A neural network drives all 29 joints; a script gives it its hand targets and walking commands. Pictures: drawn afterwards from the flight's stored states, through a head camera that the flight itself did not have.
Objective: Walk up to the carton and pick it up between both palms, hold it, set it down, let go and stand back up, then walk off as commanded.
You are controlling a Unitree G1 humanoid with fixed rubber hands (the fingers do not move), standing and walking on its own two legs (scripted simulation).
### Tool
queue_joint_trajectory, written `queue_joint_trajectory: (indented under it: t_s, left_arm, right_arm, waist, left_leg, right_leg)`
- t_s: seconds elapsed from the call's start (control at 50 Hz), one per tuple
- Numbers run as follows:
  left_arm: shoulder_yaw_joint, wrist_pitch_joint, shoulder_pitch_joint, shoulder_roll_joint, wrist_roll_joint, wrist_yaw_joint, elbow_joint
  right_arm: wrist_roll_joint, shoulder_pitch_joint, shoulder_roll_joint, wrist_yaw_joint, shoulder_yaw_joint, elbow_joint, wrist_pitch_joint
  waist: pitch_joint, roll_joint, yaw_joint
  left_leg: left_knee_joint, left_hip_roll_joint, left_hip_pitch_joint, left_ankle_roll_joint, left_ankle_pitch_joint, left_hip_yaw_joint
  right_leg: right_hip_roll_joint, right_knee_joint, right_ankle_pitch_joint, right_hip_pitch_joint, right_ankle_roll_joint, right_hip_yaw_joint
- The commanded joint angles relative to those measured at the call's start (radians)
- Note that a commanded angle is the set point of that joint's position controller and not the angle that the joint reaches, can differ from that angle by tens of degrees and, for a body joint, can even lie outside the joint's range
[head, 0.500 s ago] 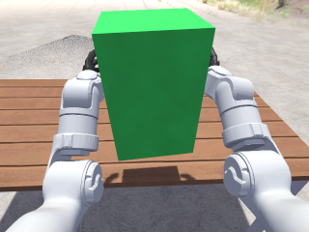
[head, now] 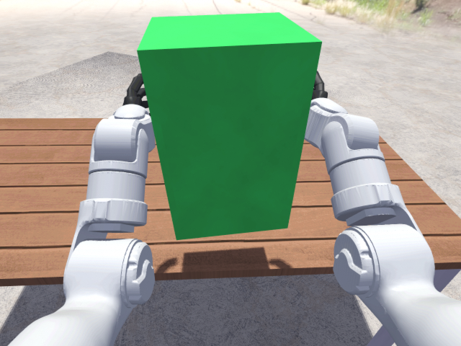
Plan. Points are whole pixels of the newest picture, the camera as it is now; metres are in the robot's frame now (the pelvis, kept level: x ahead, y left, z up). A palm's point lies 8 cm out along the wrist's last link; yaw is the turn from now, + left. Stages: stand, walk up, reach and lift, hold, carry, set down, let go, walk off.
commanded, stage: hold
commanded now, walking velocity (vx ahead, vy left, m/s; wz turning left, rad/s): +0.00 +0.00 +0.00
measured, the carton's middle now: (225, 131) +0.37 +0.02 +0.27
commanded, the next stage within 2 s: none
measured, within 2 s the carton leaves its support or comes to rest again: neither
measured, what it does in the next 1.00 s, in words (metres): stands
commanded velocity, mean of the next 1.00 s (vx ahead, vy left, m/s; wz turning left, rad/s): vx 0.00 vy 0.00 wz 0.00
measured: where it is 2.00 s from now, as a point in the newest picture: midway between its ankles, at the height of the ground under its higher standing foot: outside the picture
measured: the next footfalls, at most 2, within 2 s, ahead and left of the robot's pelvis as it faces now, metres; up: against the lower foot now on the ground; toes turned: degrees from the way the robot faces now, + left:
none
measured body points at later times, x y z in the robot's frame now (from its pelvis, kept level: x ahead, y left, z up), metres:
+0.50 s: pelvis +0.00 +0.00 +0.00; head -0.05 +0.03 +0.45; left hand +0.41 +0.15 +0.28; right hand +0.41 -0.12 +0.29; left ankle +0.05 +0.11 -0.74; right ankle +0.05 -0.13 -0.74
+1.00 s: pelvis +0.00 +0.00 +0.00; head -0.05 +0.03 +0.45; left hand +0.41 +0.15 +0.28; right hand +0.41 -0.12 +0.29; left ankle +0.05 +0.11 -0.74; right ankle +0.05 -0.13 -0.74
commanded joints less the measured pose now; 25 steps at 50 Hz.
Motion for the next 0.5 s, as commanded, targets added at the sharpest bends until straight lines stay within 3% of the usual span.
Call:
queue_joint_trajectory:
  t_s: [0.0, 0.48]
  left_arm:
    - [-0.398, -0.119, -1.152, -0.748, -0.25, -0.158, -0.274]
    - [-0.414, -0.127, -1.174, -0.753, -0.262, -0.151, -0.299]
  right_arm:
    - [0.228, -1.066, 0.576, 0.148, 0.454, -0.221, 0.022]
    - [0.233, -1.08, 0.585, 0.15, 0.461, -0.227, 0.02]
  waist:
    - [-0.636, 0.209, -0.063]
    - [-0.66, 0.214, -0.06]
  left_leg:
    - [-0.148, -0.037, 0.112, -0.053, 0.012, -0.049]
    - [-0.143, -0.035, 0.124, -0.058, 0.028, -0.051]
  right_leg:
    - [0.077, -0.044, 0.092, 0.228, -0.008, 0.07]
    - [0.081, -0.041, 0.089, 0.218, -0.008, 0.067]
